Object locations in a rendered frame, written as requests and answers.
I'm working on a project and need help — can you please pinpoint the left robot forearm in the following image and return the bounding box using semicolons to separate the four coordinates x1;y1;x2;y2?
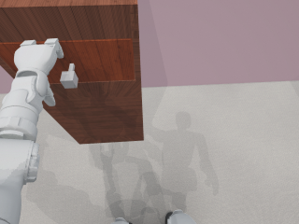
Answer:
0;67;49;143

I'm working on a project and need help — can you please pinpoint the robot left shin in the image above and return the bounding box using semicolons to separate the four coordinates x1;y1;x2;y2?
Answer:
115;217;127;223

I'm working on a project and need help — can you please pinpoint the drawer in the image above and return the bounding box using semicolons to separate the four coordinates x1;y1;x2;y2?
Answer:
0;38;135;84

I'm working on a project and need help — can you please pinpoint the left robot hand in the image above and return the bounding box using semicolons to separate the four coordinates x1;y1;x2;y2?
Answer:
14;38;64;106

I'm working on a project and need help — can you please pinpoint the cabinet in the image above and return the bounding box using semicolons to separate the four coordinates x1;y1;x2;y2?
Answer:
0;0;144;145

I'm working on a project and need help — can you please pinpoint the robot right shin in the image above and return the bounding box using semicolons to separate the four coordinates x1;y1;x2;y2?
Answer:
171;210;183;216

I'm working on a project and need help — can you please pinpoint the robot left upper arm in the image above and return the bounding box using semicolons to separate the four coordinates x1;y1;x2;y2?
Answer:
0;138;40;224

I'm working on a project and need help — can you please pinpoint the robot shin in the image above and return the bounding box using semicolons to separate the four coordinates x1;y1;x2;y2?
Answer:
171;210;183;216
115;217;127;223

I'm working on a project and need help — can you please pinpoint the handle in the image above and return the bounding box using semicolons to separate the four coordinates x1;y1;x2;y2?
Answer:
60;63;78;89

